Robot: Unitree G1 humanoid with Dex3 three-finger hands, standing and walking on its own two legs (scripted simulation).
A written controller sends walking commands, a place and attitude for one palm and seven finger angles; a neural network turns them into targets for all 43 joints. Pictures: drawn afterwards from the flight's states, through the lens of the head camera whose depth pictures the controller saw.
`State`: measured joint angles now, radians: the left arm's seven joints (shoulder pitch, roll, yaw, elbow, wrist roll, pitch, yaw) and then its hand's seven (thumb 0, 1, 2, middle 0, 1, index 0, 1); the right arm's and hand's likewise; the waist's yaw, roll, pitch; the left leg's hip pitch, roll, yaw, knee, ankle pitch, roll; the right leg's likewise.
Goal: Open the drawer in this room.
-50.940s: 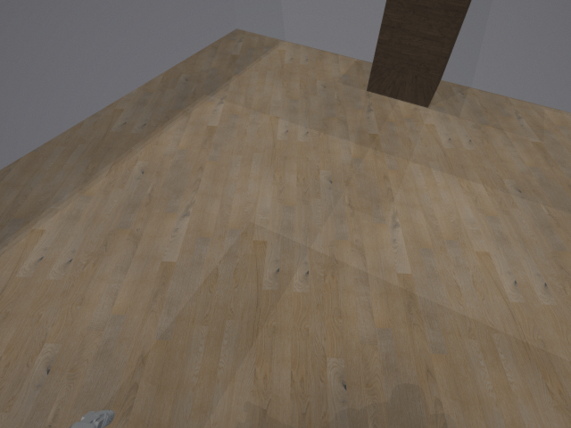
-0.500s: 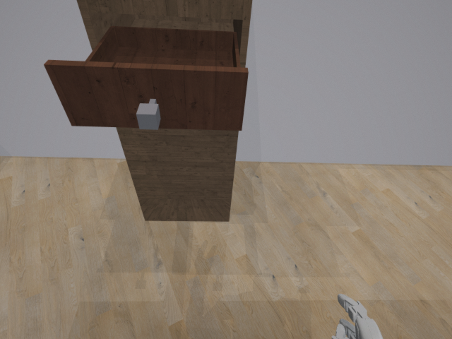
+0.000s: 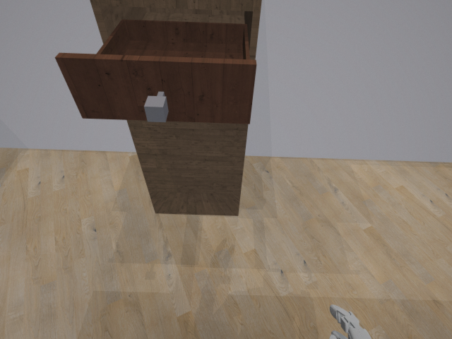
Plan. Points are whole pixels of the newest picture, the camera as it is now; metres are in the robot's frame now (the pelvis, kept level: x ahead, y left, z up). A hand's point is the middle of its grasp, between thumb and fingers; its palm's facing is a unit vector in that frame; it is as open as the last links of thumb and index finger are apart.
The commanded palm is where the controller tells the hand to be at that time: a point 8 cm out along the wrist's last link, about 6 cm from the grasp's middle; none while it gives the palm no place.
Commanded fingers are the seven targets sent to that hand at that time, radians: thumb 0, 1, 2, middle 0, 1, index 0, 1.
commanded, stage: let the arm hang, fingers relaxed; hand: left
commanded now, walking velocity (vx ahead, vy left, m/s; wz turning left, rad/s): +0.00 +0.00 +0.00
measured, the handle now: (158, 103) +0.52 +0.17 +0.15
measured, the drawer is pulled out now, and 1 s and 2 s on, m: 0.28 0.28 0.28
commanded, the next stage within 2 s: look to check the result in 1.10 s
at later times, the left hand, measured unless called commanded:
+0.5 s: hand out of the picture -0.01 +0.18 -0.17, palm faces +0.17 -0.95 -0.26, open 7.0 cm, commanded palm none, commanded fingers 0.00 0.90 0.90 -0.20 -0.30 -0.20 -0.30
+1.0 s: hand out of the picture +0.04 +0.15 -0.16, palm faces +0.12 -0.97 -0.23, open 7.3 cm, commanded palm none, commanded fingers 0.00 0.90 0.90 -0.20 -0.30 -0.20 -0.30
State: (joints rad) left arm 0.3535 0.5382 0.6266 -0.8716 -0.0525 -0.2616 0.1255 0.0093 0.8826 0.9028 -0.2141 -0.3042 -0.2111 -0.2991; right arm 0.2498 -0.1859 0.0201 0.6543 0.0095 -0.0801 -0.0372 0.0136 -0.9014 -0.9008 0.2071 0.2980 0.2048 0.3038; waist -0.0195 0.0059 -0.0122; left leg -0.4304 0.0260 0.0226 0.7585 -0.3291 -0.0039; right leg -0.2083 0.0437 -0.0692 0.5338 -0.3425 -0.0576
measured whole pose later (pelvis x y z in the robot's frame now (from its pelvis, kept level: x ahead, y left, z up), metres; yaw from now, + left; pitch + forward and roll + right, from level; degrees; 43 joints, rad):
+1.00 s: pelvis +0.03 -0.04 +0.01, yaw +5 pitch -2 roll +0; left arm 0.22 0.15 0.02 1.13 0.00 -0.01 0.04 0.01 0.93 0.90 -0.20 -0.30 -0.20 -0.30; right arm 0.30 -0.15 -0.01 1.13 -0.01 0.01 -0.04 0.01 -0.91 -0.90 0.20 0.30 0.20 0.30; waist -0.02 0.04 0.02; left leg -0.10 0.01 0.01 0.39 -0.26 0.00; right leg -0.18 0.06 -0.03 0.39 -0.19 -0.07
